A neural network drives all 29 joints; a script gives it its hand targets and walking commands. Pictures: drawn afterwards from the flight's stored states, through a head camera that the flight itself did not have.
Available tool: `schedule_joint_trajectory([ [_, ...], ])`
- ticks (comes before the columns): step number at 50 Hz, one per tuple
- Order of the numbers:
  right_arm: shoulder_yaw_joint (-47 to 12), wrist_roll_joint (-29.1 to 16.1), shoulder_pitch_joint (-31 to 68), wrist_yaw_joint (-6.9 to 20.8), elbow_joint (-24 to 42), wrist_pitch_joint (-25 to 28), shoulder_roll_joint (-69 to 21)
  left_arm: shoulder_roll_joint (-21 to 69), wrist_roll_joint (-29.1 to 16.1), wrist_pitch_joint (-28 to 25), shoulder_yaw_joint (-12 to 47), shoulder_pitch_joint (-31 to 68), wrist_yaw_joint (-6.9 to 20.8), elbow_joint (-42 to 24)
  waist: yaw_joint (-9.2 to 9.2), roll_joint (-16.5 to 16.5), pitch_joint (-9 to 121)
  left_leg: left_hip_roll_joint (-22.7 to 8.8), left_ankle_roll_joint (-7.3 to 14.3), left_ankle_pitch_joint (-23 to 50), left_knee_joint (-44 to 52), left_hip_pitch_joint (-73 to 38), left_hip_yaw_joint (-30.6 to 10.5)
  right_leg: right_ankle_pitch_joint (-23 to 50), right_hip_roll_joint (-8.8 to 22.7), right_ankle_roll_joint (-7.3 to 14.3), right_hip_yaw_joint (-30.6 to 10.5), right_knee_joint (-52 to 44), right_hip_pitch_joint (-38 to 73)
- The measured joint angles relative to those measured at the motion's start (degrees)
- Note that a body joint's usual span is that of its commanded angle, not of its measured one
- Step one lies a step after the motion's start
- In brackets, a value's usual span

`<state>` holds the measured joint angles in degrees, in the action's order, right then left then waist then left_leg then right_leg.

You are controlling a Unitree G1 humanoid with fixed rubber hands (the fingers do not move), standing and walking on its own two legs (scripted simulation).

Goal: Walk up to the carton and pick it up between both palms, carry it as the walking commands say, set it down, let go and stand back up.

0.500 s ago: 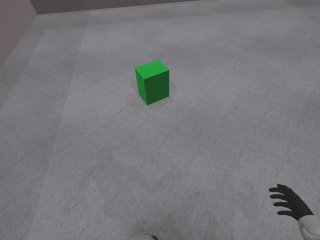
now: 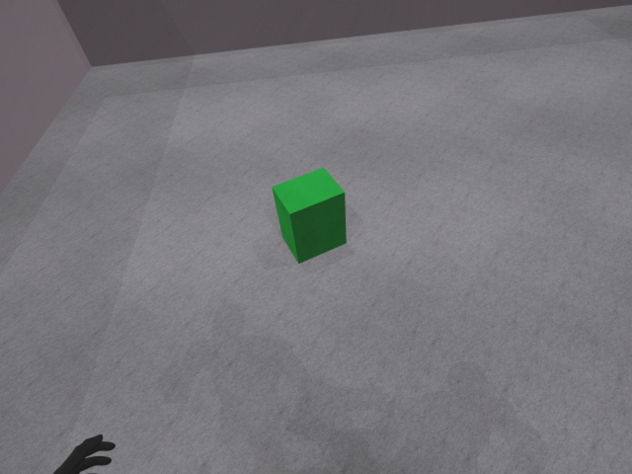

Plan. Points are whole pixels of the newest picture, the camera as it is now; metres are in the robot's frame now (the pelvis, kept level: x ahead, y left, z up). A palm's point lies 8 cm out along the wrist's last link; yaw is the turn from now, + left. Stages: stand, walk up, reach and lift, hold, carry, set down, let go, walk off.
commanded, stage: walk up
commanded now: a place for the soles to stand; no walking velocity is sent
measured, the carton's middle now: (311, 216) +1.15 +0.10 -0.62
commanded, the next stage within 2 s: none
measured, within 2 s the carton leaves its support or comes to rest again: neither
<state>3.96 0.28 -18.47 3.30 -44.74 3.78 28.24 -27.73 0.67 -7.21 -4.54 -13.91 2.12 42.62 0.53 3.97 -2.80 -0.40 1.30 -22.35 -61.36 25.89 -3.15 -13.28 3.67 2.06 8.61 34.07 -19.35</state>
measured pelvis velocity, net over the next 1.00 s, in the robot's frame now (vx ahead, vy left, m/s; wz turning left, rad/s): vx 0.41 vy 0.08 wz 0.02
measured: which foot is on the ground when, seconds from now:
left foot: up 0.00-0.22, down 0.24-0.64, up 0.66-0.92, down 0.94-1.00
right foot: down 0.00-0.26, up 0.28-0.60, down 0.62-0.96, up 0.98-1.00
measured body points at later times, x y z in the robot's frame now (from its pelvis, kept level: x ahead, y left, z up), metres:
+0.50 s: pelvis +0.22 +0.05 +0.01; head +0.24 +0.06 +0.46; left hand +0.30 +0.38 -0.10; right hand +0.32 -0.30 -0.06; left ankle +0.23 +0.15 -0.73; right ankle +0.31 -0.10 -0.69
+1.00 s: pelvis +0.41 +0.08 -0.01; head +0.42 +0.09 +0.44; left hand +0.46 +0.44 -0.10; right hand +0.55 -0.26 -0.08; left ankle +0.50 +0.20 -0.73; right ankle +0.38 -0.08 -0.70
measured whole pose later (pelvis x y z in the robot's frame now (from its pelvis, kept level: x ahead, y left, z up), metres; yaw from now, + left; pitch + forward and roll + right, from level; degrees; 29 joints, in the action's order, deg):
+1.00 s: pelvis +0.41 +0.08 -0.01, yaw +1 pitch -1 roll +0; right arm 4.7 1.4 -14.8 3.8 -43.4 5.4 28.3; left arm -30.0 0.3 -4.3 -3.8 -21.7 2.3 43.8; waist -1.8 -0.7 -2.0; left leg -3.0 1.7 -11.3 -38.3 25.1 4.9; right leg -26.6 5.0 2.3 1.6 50.3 -19.2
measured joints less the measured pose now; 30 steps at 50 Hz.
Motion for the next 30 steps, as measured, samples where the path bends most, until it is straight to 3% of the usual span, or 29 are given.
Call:
schedule_joint_trajectory([
  [6, -0.2, 1.0, 3.6, 2.3, -0.1, -0.2, -0.9, -1.8, 0.1, 0.0, -0.6, -5.2, 0.8, 1.1, -2.66, -1.1, 0.8, -5.0, -1.1, 8.1, 17.0, 4.9, 4.6, -2.0, 0.5, -0.9, 1.3, -5.3, 6.9],
  [9, 0.0, 0.9, 5.9, 2.9, 0.2, -0.2, -1.0, -2.7, -0.1, 0.5, -0.6, -7.4, 1.1, 1.9, -3.60, -2.1, 0.8, -5.2, -1.0, 11.9, 24.0, 3.3, 6.0, -4.5, 1.1, -2.1, 1.4, -5.2, 9.5],
  [12, 0.5, 0.8, 7.4, 2.9, 0.8, 0.3, -0.3, -3.1, -0.2, 1.1, -0.1, -9.2, 1.0, 2.2, -4.13, -3.1, 1.3, -3.8, 0.0, 10.7, 28.8, -0.8, 7.1, -9.1, 2.5, -2.9, 1.0, -1.4, 10.6],
  [13, 0.7, 1.0, 7.9, 2.5, 1.1, 0.7, 0.0, -3.1, -0.4, 1.4, 0.1, -9.4, 0.9, 2.3, -3.93, -3.7, 1.1, -3.0, 0.4, 13.2, 28.4, -1.2, 7.4, -10.9, 3.6, -2.1, 0.5, 2.7, 9.5],
  [15, 0.8, 0.7, 8.3, 1.4, 1.8, 1.3, 0.1, -2.1, -0.6, 2.0, 0.8, -8.6, 0.3, 2.6, -3.29, -4.4, 0.6, -2.4, 0.8, 12.1, 24.9, -1.0, 7.8, -12.7, 2.7, -0.6, -4.0, 16.4, 4.1],
  [18, 0.4, -0.1, 7.2, 0.2, 2.1, 1.6, -0.9, -1.1, -0.8, 2.3, 1.8, -7.3, -0.1, 2.9, -2.19, -6.1, 0.3, -1.7, 1.0, 9.5, 26.5, -4.5, 8.6, -8.9, 1.4, -0.1, -7.5, 26.9, -3.4],
  [25, 0.6, 0.3, 2.0, -0.3, 2.3, 1.8, -0.7, 0.9, 0.1, 2.5, 1.7, -4.7, 1.4, 3.2, 1.00, -6.6, -0.3, -0.7, 1.2, 7.1, 31.9, -12.6, 10.0, -2.5, 3.4, -1.0, -5.8, 12.1, -9.7],
  [30, 0.7, 0.4, -0.9, 0.1, 2.0, 1.0, 0.3, 0.5, 0.2, 2.1, 0.7, -2.1, 2.3, 3.3, 2.41, -4.8, -0.1, -1.4, -0.1, 1.4, 28.9, -15.8, 10.3, 1.8, 1.3, -0.3, -4.1, 1.0, -6.2],
])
